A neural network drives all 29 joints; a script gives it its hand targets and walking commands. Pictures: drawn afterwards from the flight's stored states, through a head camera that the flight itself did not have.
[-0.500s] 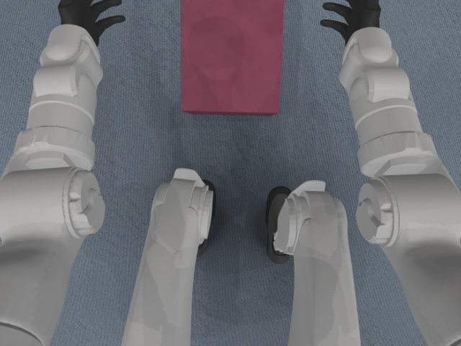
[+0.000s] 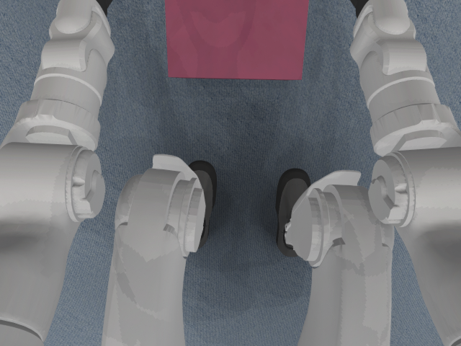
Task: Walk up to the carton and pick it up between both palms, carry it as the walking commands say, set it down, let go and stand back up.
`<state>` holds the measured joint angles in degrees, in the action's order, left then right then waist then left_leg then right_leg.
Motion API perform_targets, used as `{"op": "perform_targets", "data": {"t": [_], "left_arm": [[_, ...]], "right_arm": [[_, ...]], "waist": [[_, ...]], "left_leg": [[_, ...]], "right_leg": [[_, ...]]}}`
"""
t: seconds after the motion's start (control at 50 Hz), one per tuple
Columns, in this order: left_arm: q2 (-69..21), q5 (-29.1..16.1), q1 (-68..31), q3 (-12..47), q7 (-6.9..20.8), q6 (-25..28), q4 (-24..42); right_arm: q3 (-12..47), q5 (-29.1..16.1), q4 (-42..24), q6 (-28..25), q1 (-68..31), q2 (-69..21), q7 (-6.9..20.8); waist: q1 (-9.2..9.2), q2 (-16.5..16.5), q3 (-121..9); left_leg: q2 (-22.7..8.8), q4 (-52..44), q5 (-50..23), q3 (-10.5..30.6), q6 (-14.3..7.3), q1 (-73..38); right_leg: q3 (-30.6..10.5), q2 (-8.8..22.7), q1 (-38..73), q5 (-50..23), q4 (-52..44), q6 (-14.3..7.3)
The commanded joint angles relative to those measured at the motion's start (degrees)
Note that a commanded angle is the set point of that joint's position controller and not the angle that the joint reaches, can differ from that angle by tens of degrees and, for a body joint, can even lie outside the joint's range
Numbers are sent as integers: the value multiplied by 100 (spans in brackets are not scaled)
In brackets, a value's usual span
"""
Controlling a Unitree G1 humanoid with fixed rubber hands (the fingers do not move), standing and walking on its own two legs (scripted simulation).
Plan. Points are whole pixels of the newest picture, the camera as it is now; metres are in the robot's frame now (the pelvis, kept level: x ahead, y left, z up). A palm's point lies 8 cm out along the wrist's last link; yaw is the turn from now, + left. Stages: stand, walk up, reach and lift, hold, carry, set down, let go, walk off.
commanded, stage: reach and lift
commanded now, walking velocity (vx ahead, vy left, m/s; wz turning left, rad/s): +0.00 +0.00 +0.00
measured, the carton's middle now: out of the picture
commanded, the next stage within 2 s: none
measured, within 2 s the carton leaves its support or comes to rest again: leaves its support in 1.70 s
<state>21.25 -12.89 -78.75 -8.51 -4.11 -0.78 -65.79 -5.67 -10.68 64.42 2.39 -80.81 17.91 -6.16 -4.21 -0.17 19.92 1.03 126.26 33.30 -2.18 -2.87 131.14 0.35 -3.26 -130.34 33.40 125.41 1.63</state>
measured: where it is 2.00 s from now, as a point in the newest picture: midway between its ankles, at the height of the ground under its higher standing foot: (244, 222)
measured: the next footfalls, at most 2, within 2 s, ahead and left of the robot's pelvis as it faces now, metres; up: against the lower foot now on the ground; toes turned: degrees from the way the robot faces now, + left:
none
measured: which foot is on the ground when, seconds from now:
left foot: down 0.00-1.00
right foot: down 0.00-1.00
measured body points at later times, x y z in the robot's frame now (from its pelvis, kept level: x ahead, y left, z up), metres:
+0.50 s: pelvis -0.01 -0.01 -0.02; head +0.36 +0.02 +0.22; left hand +0.51 +0.24 -0.21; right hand +0.55 -0.13 -0.21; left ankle +0.11 +0.10 -0.33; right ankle +0.11 -0.12 -0.33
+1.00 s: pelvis -0.01 -0.01 -0.01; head +0.37 +0.02 +0.22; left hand +0.52 +0.20 -0.21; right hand +0.56 -0.10 -0.21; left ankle +0.11 +0.10 -0.33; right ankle +0.11 -0.12 -0.33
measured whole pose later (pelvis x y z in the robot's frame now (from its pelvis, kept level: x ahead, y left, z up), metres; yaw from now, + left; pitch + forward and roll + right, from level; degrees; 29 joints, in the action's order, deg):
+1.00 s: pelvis -0.01 -0.01 -0.01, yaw +1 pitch +34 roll -1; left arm 18.8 -11.3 -86.3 -5.2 -4.2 1.2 -72.0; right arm -3.6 -10.4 70.8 0.5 -88.0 15.7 -8.0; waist -4.1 1.4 26.4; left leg -0.7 128.6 32.8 -2.2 -2.6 129.3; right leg 1.2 -2.9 -129.0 33.0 128.3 0.2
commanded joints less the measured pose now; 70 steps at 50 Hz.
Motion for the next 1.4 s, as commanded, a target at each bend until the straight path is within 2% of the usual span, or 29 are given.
{"op": "perform_targets", "data": {"t": [0.0, 0.02, 0.12, 0.28, 0.5, 0.82, 0.9, 1.02, 1.14, 1.18, 1.26, 1.38], "left_arm": [[760, -78, -1441, -30, 29, 202, 339], [787, -109, -1470, -4, 49, 225, 215], [965, -43, -1404, 2, 71, 306, -11], [882, -208, -1586, 184, 163, 270, -31], [832, -147, -1876, 250, 166, 236, -160], [159, 80, -2077, 365, 59, 306, -113], [-62, 164, -1995, 341, 78, 310, -140], [-1477, 210, -2457, 600, 411, 212, 97], [-3797, 382, -3013, 878, 1164, -105, 361], [-4258, 396, -3078, 917, 1377, -222, 526], [-4703, 377, -3111, 971, 1633, -400, 788], [-5025, 429, -2925, 927, 1805, -548, 943]], "right_arm": [[52, -49, -446, -190, -1420, 514, 17], [91, -70, -407, -201, -1436, 491, 27], [168, -193, -141, -229, -1300, 463, 89], [235, -249, -23, -213, -1389, 429, 61], [251, -205, 94, -187, -1714, 348, -10], [221, 27, 114, -262, -1903, -239, -82], [304, 47, 98, -276, -1942, -533, -24], [582, 120, 56, -218, -2367, -1922, 311], [708, 471, -38, 19, -2709, -4191, 981], [667, 552, -168, 104, -2670, -4634, 1147], [597, 564, -331, 242, -2628, -5108, 1330], [525, 566, -390, 344, -2469, -5491, 1429]], "waist": [[-196, 391, -6348], [-166, 447, -6239], [-319, 259, -5851], [-215, 219, -5779], [-239, 209, -5593], [-240, 176, -5724], [-332, 207, -5645], [-295, 249, -5378], [-221, 328, -4746], [-192, 299, -4616], [-202, 243, -4494], [-232, 248, -4399]], "left_leg": [[-38, -936, -2373, 564, 286, -3347], [-42, -887, -2331, 596, 266, -3266], [-72, -744, -2458, 602, 254, -3237], [-112, -682, -2226, 537, 235, -3197], [-137, -784, -1847, 508, 249, -3119], [-7, -848, -2087, 512, 303, -3286], [42, -861, -2126, 502, 298, -3309], [181, -806, -2057, 501, 285, -3176], [350, -657, -1802, 443, 227, -2919], [368, -611, -1768, 400, 192, -2811], [374, -546, -1807, 335, 134, -2665], [394, -462, -1962, 287, 97, -2510]], "right_leg": [[-3, 129, 2731, -1640, -427, 9], [-26, 140, 2679, -1644, -388, 13], [-147, 111, 2499, -1771, -252, -11], [-177, 110, 2683, -1701, -243, -50], [-198, 73, 2759, -1379, -341, -74], [-160, -130, 2838, -1560, -384, -85], [-130, -178, 2790, -1580, -391, -77], [-113, -291, 2732, -1583, -359, -108], [-80, -433, 2593, -1380, -252, -211], [-71, -462, 2542, -1367, -226, -251], [-62, -486, 2506, -1413, -189, -306], [-83, -528, 2467, -1591, -142, -342]]}}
